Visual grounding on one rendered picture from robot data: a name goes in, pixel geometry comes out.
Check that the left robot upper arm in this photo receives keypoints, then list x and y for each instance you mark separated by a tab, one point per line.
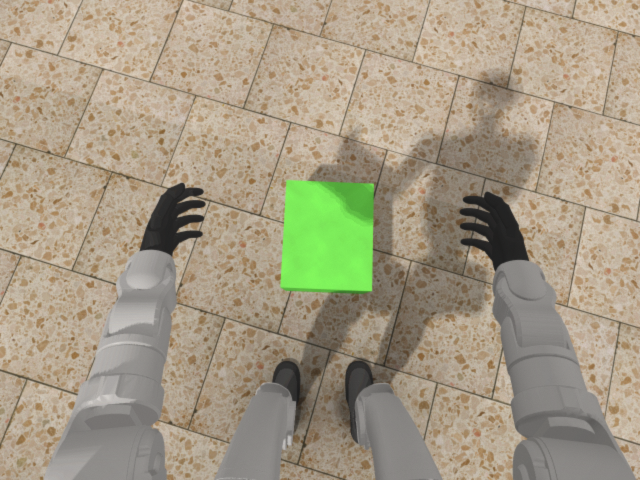
121	453

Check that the right robot hand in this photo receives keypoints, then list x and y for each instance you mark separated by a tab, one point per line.
506	242

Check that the robot right forearm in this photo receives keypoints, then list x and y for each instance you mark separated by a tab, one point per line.
550	396

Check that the right robot upper arm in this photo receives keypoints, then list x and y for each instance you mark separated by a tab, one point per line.
540	458

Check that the right robot thigh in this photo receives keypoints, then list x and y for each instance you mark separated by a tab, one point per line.
398	449

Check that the left robot hand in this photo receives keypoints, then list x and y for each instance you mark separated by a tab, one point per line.
160	233

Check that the carton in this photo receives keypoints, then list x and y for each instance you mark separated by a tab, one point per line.
328	237

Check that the robot right shin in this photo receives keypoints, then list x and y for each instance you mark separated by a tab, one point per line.
376	388

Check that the robot left forearm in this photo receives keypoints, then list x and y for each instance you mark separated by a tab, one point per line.
124	388

